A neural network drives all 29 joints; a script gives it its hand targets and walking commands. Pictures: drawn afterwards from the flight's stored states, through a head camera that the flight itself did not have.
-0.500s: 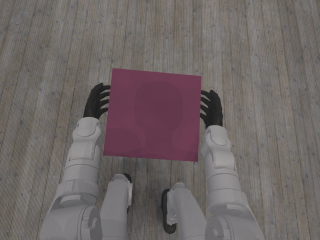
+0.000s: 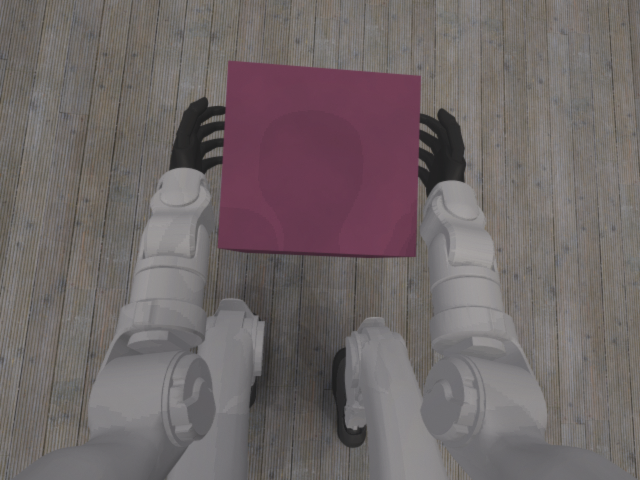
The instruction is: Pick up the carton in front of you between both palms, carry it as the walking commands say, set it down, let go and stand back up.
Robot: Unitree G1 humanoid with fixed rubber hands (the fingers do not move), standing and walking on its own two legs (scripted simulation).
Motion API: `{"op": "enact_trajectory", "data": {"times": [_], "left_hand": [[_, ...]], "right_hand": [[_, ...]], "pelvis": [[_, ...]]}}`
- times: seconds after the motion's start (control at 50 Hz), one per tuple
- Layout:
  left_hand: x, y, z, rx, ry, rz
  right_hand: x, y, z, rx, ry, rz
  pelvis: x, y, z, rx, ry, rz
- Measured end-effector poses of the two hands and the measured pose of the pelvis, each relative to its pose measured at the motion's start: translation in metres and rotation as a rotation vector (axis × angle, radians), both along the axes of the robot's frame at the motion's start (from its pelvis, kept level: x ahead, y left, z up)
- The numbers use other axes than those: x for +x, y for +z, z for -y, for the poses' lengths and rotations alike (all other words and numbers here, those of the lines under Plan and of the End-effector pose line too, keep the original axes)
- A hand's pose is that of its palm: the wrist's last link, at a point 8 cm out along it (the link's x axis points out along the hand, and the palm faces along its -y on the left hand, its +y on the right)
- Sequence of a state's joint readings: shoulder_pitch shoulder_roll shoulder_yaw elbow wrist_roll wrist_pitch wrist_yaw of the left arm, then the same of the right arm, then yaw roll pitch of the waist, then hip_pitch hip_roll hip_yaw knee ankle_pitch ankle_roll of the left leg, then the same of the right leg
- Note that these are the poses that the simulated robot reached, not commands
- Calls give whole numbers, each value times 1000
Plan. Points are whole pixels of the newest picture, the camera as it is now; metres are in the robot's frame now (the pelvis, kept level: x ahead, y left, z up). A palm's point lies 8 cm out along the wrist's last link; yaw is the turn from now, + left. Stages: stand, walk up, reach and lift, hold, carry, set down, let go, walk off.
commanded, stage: set down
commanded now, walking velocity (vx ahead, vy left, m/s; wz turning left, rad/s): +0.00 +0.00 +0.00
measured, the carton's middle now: (314, 182) +0.47 +0.03 -0.17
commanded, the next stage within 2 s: none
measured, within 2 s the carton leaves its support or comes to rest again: rests again in 1.16 s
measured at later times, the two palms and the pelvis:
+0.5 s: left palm (210, 183) +0.47 +0.18 -0.25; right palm (398, 190) +0.49 -0.12 -0.24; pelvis -0.02 -0.01 -0.11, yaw -1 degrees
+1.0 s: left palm (212, 181) +0.49 +0.19 -0.31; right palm (384, 198) +0.50 -0.11 -0.31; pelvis -0.02 -0.01 -0.16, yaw -1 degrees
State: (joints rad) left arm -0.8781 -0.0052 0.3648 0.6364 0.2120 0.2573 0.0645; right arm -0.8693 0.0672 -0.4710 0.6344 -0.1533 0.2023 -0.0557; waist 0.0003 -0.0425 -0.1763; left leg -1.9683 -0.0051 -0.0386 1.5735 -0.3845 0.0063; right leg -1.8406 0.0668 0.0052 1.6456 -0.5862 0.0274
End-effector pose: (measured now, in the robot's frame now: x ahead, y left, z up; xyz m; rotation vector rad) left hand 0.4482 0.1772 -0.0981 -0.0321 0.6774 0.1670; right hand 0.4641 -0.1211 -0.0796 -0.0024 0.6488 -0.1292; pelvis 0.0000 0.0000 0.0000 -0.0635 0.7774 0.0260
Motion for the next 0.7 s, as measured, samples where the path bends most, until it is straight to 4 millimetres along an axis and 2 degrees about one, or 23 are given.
{"op": "enact_trajectory", "data": {"times": [0.32,0.56,0.64,0.7], "left_hand": [[14,-97,-3,26,9,-31],[27,-172,-6,44,-6,-64],[36,-185,-14,70,-17,-88],[41,-191,-17,71,-14,-81]], "right_hand": [[20,-102,-3,8,28,-30],[30,-181,-5,4,41,-61],[33,-205,-12,5,50,-74],[36,-215,-15,6,53,-67]], "pelvis": [[-14,-72,9,12,-21,-44],[-23,-122,14,22,-38,-15],[-23,-135,15,27,-35,3],[-22,-143,16,29,-31,17]]}}
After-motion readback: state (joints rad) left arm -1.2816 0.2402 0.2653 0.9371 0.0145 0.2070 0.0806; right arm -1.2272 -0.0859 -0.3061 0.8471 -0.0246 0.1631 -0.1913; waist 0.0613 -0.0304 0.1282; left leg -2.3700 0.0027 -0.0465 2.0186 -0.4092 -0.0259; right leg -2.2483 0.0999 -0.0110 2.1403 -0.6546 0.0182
